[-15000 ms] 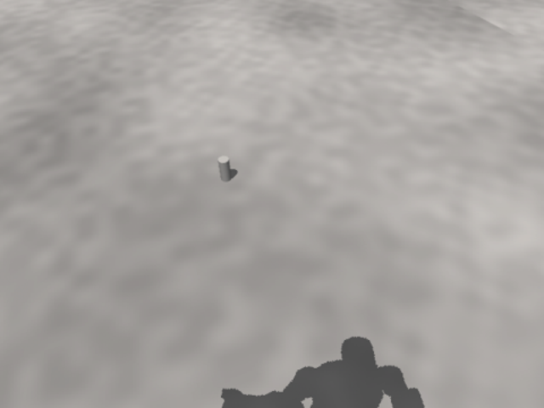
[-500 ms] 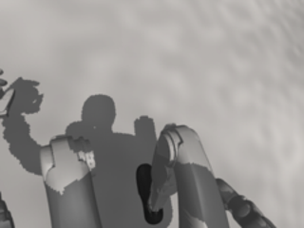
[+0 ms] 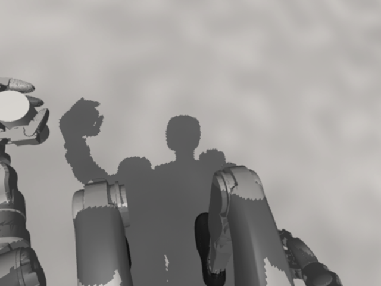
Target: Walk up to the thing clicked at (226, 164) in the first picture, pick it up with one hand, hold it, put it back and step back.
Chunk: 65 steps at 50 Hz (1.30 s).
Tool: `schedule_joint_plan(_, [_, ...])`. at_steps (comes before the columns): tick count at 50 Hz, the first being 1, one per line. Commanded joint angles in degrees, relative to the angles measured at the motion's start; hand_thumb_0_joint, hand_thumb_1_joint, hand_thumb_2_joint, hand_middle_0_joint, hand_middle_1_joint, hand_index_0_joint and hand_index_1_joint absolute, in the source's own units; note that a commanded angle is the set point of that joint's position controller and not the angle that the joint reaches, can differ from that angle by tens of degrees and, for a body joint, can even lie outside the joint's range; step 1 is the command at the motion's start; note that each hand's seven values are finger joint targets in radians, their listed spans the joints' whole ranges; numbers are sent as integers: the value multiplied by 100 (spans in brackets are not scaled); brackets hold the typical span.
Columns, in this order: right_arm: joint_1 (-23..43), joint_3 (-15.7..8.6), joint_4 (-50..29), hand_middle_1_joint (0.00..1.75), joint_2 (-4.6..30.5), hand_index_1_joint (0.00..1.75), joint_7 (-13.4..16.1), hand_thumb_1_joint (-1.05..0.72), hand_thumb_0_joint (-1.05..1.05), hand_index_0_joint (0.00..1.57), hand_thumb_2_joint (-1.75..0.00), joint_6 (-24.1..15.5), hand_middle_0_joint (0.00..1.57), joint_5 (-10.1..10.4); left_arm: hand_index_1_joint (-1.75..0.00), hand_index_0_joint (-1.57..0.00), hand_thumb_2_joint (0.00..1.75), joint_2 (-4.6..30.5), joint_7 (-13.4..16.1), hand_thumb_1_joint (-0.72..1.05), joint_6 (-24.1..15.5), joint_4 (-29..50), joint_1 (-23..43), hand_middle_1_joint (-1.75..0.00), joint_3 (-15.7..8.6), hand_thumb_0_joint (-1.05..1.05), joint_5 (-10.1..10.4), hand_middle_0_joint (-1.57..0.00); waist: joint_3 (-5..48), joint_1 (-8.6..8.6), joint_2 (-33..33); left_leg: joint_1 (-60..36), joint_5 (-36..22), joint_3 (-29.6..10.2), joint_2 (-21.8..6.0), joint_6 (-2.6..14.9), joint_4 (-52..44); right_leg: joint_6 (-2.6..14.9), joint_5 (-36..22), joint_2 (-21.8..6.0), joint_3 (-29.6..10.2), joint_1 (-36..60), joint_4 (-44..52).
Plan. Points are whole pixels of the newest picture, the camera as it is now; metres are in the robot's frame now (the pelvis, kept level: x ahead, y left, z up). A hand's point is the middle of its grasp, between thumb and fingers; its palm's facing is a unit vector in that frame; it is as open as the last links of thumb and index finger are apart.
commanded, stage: settle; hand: left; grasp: from the side
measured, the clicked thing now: (24, 121) +0.44 +0.30 -0.09
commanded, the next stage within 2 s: lift in 0.82 s
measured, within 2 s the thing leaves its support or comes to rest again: neither
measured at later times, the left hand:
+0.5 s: hand (11, 106) +0.43 +0.28 -0.01, palm faces +0.25 -0.96 -0.07, open 7.3 cm
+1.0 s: hand (17, 94) +0.45 +0.27 +0.01, palm faces +0.26 -0.96 -0.06, open 7.3 cm
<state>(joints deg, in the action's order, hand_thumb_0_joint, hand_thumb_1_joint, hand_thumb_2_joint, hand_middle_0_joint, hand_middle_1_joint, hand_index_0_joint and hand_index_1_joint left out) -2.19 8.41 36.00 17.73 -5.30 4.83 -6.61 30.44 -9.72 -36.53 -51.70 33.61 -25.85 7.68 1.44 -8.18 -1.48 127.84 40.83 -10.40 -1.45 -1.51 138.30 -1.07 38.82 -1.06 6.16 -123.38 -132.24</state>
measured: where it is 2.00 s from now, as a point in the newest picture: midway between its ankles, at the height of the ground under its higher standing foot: (167, 274)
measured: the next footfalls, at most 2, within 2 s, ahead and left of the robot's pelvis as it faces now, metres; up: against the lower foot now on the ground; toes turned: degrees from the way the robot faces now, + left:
none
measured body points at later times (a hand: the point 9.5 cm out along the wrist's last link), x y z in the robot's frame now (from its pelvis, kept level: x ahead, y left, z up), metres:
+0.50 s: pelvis +0.00 +0.00 +0.03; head +0.20 +0.07 +0.42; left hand +0.41 +0.33 +0.00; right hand +0.15 -0.26 -0.09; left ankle +0.08 +0.13 -0.30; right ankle +0.11 -0.12 -0.30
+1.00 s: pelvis +0.00 +0.00 +0.04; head +0.20 +0.05 +0.43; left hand +0.43 +0.32 +0.01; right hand +0.13 -0.27 -0.09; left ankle +0.08 +0.13 -0.30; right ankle +0.11 -0.12 -0.30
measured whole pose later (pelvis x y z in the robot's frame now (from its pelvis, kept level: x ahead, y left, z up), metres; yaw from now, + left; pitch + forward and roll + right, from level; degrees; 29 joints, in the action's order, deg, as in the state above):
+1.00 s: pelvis +0.00 +0.00 +0.04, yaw +3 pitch +32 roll -5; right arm -6.1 3.4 38.6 16.2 -3.6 2.8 -5.1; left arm 25.6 -9.1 -34.3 -55.2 38.6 -26.6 5.0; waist 6.2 -7.7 -0.3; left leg 123.2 39.4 -6.5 -1.6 -1.5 130.0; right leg -0.5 38.6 -1.7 3.3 -120.5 -126.8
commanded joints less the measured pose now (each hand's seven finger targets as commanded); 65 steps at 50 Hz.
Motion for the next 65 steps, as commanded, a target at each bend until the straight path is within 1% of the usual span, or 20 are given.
schedule_joint_plan(1, [-772,-609,-306,30,1288,30,159,-89,0,20,-90,-131,20,51,-132,-123,120,1425,-131,39,-472,1531,1590,-131,-369,0,198,-124,4353,71,1175,-2268,-978,604,61,301,-1616,219,-1249,244,52,2596,1389])
schedule_joint_plan(6, [-766,-682,-305,30,1238,30,214,-89,0,20,-90,-191,20,123,-133,-124,121,1168,-111,40,-328,1272,1508,-131,-380,0,214,-125,4207,123,1178,-2359,-1036,648,56,284,-1780,246,-1231,231,28,2461,1463])
schedule_joint_plan(9, [-789,-764,-301,30,1209,30,245,-89,0,20,-90,-195,20,126,-133,-124,122,1374,-30,38,-370,1875,1934,-131,-401,0,100,-125,4368,177,1436,-2643,-950,651,44,249,-1913,298,-1088,229,0,2262,1500])
schedule_joint_plan(11, [-792,-801,-286,30,1200,30,252,-89,0,20,-90,-197,20,127,-133,-124,123,1095,-40,42,-312,1659,1633,-131,-264,0,70,-125,4247,162,1563,-2825,-956,621,48,221,-2053,323,-1060,207,37,2138,1507])
schedule_joint_plan(16, [-882,-858,-194,30,1156,30,274,-90,0,20,-90,-260,20,137,-137,-127,126,1095,-4,38,-298,1720,1862,-134,-317,0,64,-128,4346,78,1416,-2979,-1032,607,36,226,-2091,308,-1120,193,15,2162,1562])
schedule_joint_plan(24, [-888,-887,-146,30,1117,30,265,-89,0,20,-90,-310,20,144,-137,-127,128,804,-51,38,-251,1239,1908,-135,-83,0,-14,-128,4135,-1,1344,-3045,-887,621,72,230,-2240,321,-962,155,25,1981,1672])
schedule_joint_plan(27, [-913,-892,-193,30,1147,30,259,-89,0,20,-90,-307,20,160,-137,-126,128,813,-66,38,-234,1050,1908,-135,-90,0,-40,-127,4136,-4,1323,-3028,-875,621,89,228,-2302,323,-946,138,22,2016,1698])
schedule_joint_plan(30, [-985,-901,-155,30,1093,30,250,-89,0,20,-90,-302,20,144,-137,-127,129,1070,-3,40,-280,1381,2134,-135,-284,0,-57,-128,4399,134,1310,-3107,-889,694,98,245,-2307,310,-930,151,-29,2224,1764])
schedule_joint_plan(33, [-1006,-873,-155,30,1061,30,252,-89,0,20,-90,-313,20,161,-137,-126,130,839,-10,42,-277,1193,2101,-135,-216,0,14,-128,4346,49,1157,-2963,-903,709,114,259,-2307,295,-964,151,-44,2301,1788])
schedule_joint_plan(36, [-1043,-898,-113,30,1063,30,270,-88,0,20,-90,-318,20,142,-135,-123,130,1122,53,41,-324,1309,2359,-133,-325,0,-91,-125,4413,90,1336,-3099,-938,722,105,246,-2339,315,-982,150,-81,2229,1802])
schedule_joint_plan(38, [-1019,-898,-98,30,1049,30,272,-89,0,20,-90,-299,20,137,-134,-123,128,921,58,40,-318,1143,2280,-132,-209,0,-111,-124,4256,69,1351,-3142,-899,721,98,241,-2371,323,-944,141,-78,2128,1818])
schedule_joint_plan(42, [-1075,-916,-54,30,1012,30,262,-89,0,20,-90,-309,20,132,-134,-123,129,973,90,41,-348,1081,2280,-132,-320,0,-81,-124,4328,124,1220,-2993,-728,773,119,261,-2377,304,-797,153,-110,2316,1893])
schedule_joint_plan(43, [-1058,-907,-56,30,1014,30,260,-89,0,20,-90,-322,20,145,-134,-123,129,846,84,41,-340,986,2315,-132,-187,0,-93,-124,4252,51,1177,-2952,-739,759,121,262,-2403,310,-803,150,-99,2256,1889])
schedule_joint_plan(47, [-1101,-931,-37,30,1017,30,274,-93,0,20,-90,-312,20,143,-131,-129,119,982,74,40,-359,1077,2493,-133,-246,0,-120,-127,4325,49,1205,-2949,-707,794,124,281,-2412,299,-792,156,-127,2346,1943])
schedule_joint_plan(52, [-1176,-1000,-50,30,1028,30,288,-92,0,20,-90,-334,20,198,-134,-129,119,1057,-49,39,-296,1319,2313,-135,-315,0,-41,-127,4777,197,1211,-3188,-1023,855,127,280,-2464,298,-1040,147,-207,2697,2007])
schedule_joint_plan(55, [-1202,-1063,-123,30,1044,30,310,-92,0,20,-90,-349,20,272,-133,-128,120,835,-101,41,-183,1389,2175,-135,-216,0,3,-126,4723,170,1241,-3357,-1069,807,130,263,-2658,328,-1061,131,-166,2597,2066])
schedule_joint_plan(58, [-1218,-1100,-151,30,1030,30,350,-92,0,20,-90,-359,20,330,-132,-127,119,1021,-73,39,-126,1864,2307,-134,-311,0,24,-124,4833,268,1376,-3636,-1045,783,116,245,-2825,352,-1020,124,-193,2589,2178])
schedule_joint_plan(60, [-1261,-1131,-175,30,1003,30,370,-92,0,20,-90,-359,20,358,-133,-127,119,948,-55,38,-62,2130,2240,-134,-265,0,42,-125,4833,280,1359,-3722,-1021,776,114,248,-2921,350,-1004,121,-205,2682,2290])
schedule_joint_plan(62, [-1217,-1125,-217,30,994,30,383,-92,0,20,-90,-388,20,409,-133,-127,120,612,-79,39,60,1901,1902,-135,-121,0,135,-125,4677,228,1268,-3774,-1011,731,122,251,-3038,353,-996,107,-197,2663,2369])
schedule_joint_plan(65, [-1258,-1184,-237,30,947,30,431,-92,0,20,-90,-428,20,446,-134,-128,121,688,-80,36,135,2290,1865,-135,-139,0,159,-125,4795,260,1127,-3848,-1060,789,114,288,-3096,324,-1055,114,-268,2976,2610])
